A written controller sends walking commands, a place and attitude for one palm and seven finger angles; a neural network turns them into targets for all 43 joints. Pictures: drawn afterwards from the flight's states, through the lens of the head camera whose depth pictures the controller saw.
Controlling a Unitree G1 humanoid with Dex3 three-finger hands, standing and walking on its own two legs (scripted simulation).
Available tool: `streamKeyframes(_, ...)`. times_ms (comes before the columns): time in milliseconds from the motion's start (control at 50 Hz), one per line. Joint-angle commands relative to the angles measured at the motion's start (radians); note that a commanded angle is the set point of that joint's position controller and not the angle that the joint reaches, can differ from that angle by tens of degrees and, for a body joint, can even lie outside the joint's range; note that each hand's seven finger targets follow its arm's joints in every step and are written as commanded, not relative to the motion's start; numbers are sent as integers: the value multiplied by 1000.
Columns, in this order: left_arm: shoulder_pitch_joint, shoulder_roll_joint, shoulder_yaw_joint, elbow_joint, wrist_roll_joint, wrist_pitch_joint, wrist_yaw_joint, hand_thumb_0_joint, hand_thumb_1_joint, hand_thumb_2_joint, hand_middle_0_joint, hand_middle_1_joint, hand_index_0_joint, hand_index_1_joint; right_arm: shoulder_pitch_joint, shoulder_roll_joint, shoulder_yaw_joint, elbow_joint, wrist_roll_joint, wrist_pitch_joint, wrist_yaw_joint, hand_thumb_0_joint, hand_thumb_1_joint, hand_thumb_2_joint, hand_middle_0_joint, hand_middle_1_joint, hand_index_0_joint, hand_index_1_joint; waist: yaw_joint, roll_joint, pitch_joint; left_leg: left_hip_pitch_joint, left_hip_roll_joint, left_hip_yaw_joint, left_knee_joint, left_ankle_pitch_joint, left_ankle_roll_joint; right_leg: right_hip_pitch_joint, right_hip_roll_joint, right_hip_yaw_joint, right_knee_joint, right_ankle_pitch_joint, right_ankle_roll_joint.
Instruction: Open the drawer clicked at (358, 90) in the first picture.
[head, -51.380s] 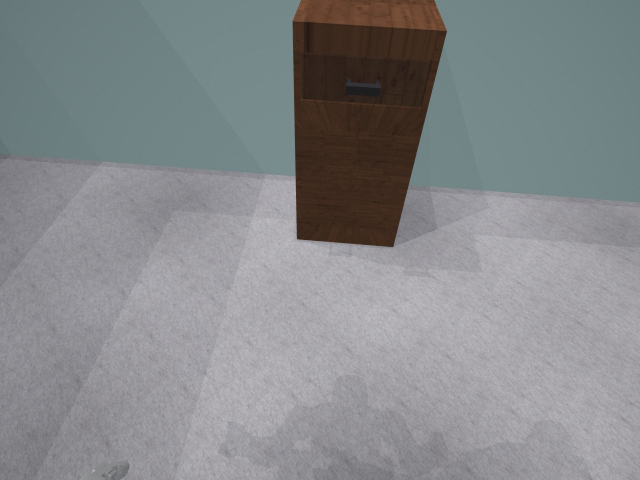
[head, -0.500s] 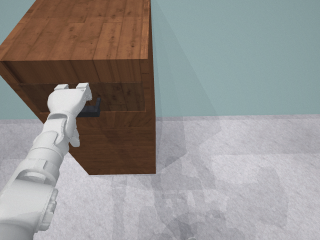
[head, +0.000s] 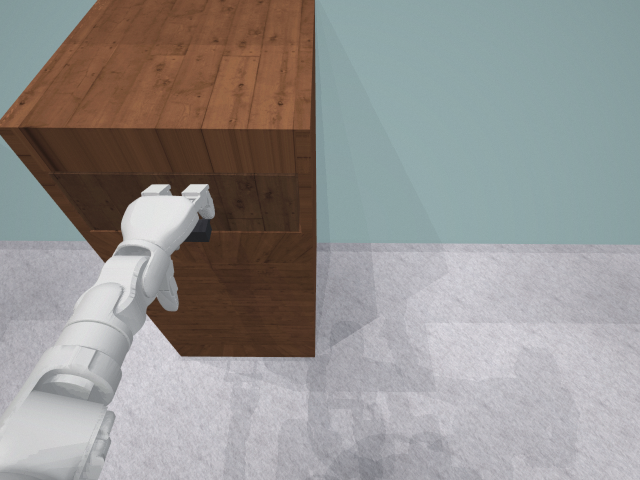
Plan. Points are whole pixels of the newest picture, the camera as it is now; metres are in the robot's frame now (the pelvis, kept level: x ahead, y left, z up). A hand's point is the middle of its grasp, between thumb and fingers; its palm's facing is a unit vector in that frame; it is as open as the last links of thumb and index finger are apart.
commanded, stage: move the hooked fingers above the handle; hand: left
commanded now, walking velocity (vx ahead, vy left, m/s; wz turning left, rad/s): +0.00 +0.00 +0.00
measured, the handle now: (180, 219) +0.50 +0.24 -0.02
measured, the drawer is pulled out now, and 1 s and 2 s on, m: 0.00 0.00 0.00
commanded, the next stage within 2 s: none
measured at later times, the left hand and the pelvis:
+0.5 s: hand (217, 229) +0.44 +0.16 +0.04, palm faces +0.00 -0.10 -1.00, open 13.8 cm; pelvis -0.01 +0.00 -0.01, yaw +0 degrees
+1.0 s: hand (204, 241) +0.42 +0.17 +0.04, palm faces -0.03 -0.06 -1.00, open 13.8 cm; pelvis -0.02 -0.01 -0.01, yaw +2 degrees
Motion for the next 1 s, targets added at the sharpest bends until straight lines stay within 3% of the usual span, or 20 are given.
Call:
streamKeyframes(0,-535,350,225,-260,51,-95,148,0,-500,300,-300,-1200,-300,-1200,35,-148,-52,-77,-9,-31,-12,0,-900,-900,200,300,200,300,-9,97,-310,202,0,13,-35,421,-2,64,27,-58,-27,250,-73)
streamKeyframes(40,-506,391,287,-213,78,-60,233,0,-500,300,-300,-1200,-300,-1200,10,-139,-42,-79,-16,-28,8,0,-900,-900,200,300,200,300,20,141,-328,156,-9,18,-21,424,-11,62,29,-66,8,253,-78)
streamKeyframes(120,-434,363,259,-37,93,114,300,0,-500,300,-300,-1200,-300,-1200,-23,-143,-33,-86,-15,-11,38,0,-900,-900,200,300,200,300,36,82,-355,86,-16,52,-33,383,-17,124,31,-71,14,271,-71)
streamKeyframes(180,-451,257,131,78,75,226,224,0,-500,300,-300,-1200,-300,-1200,9,-160,-42,-91,8,-2,35,0,-900,-900,200,300,200,300,-10,-11,-359,97,-3,66,-57,347,-7,145,31,-68,-28,279,-60)
streamKeyframes(200,-472,202,80,95,59,239,177,0,-500,300,-300,-1200,-300,-1200,16,-166,-47,-97,12,0,29,0,-900,-900,200,300,200,300,-43,-47,-372,123,3,64,-56,356,-1,149,29,-66,-40,295,-56)
streamKeyframes(240,-543,54,-65,-21,11,216,76,0,-500,300,-300,-1200,-300,-1200,23,-170,-55,-115,16,-6,14,0,-900,-900,200,300,200,300,-87,-82,-403,204,9,59,-52,354,14,143,24,-57,-67,301,-44)
streamKeyframes(300,-618,-15,-126,-190,-48,80,-34,0,-500,300,-300,-1200,-300,-1200,18,-162,-53,-116,1,-32,-24,0,-900,-900,200,300,200,300,-129,-89,-361,260,8,29,-40,340,30,92,17,-52,-80,265,-39)
streamKeyframes(360,-651,136,7,-283,-28,-63,-22,0,-500,300,-300,-1200,-300,-1200,45,-153,-53,-87,-13,-49,-42,0,-900,-900,200,300,200,300,-94,-5,-342,277,5,7,-21,347,18,19,17,-51,-50,223,-51)
streamKeyframes(420,-644,326,196,-274,51,-126,115,0,-500,300,-300,-1200,-300,-1200,55,-140,-48,-76,-19,-49,-30,0,-900,-900,200,300,200,300,-21,109,-376,217,-3,-6,8,404,-7,-8,26,-62,14,217,-73)
streamKeyframes(460,-572,430,323,-170,76,-78,229,0,-500,300,-300,-1200,-300,-1200,28,-136,-28,-67,-25,-38,-5,0,-900,-900,200,300,200,300,24,106,-337,86,-13,4,18,383,-11,16,26,-72,51,224,-79)
streamKeyframes(500,-480,476,363,-130,84,25,322,0,-500,300,-300,-1200,-300,-1200,-34,-136,-12,-92,-29,-22,13,0,-900,-900,200,300,200,300,87,106,-374,16,-34,45,3,374,-14,125,26,-59,56,264,-79)
streamKeyframes(560,-383,383,254,35,87,206,346,0,-500,300,-300,-1200,-300,-1200,-48,-137,-9,-94,-15,5,25,0,-900,-900,200,300,200,300,81,19,-383,-14,-28,89,-30,357,-21,203,23,-50,25,319,-66)
streamKeyframes(620,-394,458,281,40,46,285,288,0,-500,300,-300,-1200,-300,-1200,-66,-146,-1,-100,10,41,10,0,-900,-900,200,300,200,300,92,-98,-483,-3,-28,104,-74,351,-9,366,13,-23,-12,374,-48)
streamKeyframes(660,-440,447,257,28,19,296,218,0,-500,300,-300,-1200,-300,-1200,-66,-154,-12,-114,24,36,-16,0,-900,-900,200,300,200,300,47,-172,-475,4,-25,106,-90,303,13,418,3,-14,-55,385,-27)
streamKeyframes(700,-479,401,210,-1,7,241,128,0,-500,300,-300,-1200,-300,-1200,-39,-173,-25,-116,27,21,-42,0,-900,-900,200,300,200,300,-14,-212,-450,39,-13,96,-98,280,32,406,-3,-9,-90,392,-18)
streamKeyframes(740,-491,289,115,-63,2,143,46,0,-500,300,-300,-1200,-300,-1200,-14,-175,-37,-114,27,-9,-62,0,-900,-900,200,300,200,300,-65,-188,-379,105,-6,86,-102,264,42,323,1,-13,-117,364,-19)
streamKeyframes(800,-575,-31,-154,-214,-26,16,-12,0,-500,300,-300,-1200,-300,-1200,8,-139,-47,-98,17,-61,-59,0,-900,-900,200,300,200,300,-122,-31,-284,250,0,56,-83,260,36,102,9,-29,-132,234,-33)
streamKeyframes(880,-660,56,-72,-274,-18,-106,17,0,-500,300,-300,-1200,-300,-1200,43,-140,-51,-59,-2,-85,-47,0,-900,-900,200,300,200,300,-119,79,-216,262,-2,7,-40,225,12,-65,12,-48,-80,139,-57)
streamKeyframes(960,-652,274,154,-155,54,-80,179,0,-500,300,-300,-1200,-300,-1200,42,-146,-41,-56,-5,-75,-15,0,-900,-900,200,300,200,300,-44,103,-302,139,-14,-3,-19,217,-5,-48,19,-67,-8,119,-74)
streamKeyframes(980,-621,387,258,-126,65,-50,229,0,-500,300,-300,-1200,-300,-1200,24,-152,-32,-56,-11,-66,-7,0,-900,-900,200,300,200,300,-4,116,-332,94,-18,4,-17,230,-7,-15,19,-65,11,127,-77)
